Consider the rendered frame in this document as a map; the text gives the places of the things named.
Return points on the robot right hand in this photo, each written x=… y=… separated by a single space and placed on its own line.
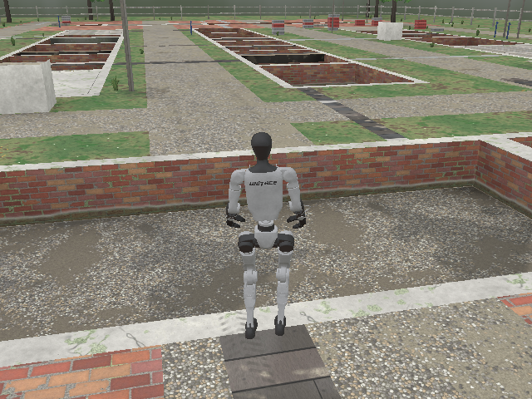
x=299 y=225

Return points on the robot right shin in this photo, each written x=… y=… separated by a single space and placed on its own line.
x=282 y=297

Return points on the right robot upper arm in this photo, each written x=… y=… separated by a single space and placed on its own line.
x=290 y=176

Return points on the robot left hand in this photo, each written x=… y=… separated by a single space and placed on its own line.
x=232 y=224

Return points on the humanoid robot head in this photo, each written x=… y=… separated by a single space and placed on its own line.
x=262 y=143

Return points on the right robot forearm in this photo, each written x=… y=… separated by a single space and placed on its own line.
x=300 y=214

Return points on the left robot upper arm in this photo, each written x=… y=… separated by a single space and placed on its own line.
x=236 y=180

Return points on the left robot forearm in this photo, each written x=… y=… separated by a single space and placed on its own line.
x=230 y=217

